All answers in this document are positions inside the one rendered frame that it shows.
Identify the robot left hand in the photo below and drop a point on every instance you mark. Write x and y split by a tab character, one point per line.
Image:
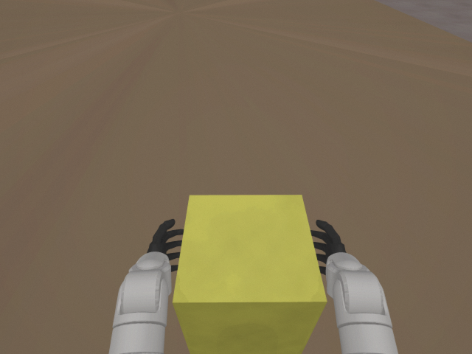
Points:
161	236

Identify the robot right hand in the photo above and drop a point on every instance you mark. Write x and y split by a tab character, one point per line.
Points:
333	243

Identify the right robot forearm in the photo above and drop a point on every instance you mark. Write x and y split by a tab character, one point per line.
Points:
362	314

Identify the carton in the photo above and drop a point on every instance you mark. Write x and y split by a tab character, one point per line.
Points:
248	279

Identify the left robot forearm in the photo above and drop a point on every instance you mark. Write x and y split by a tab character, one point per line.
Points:
141	312

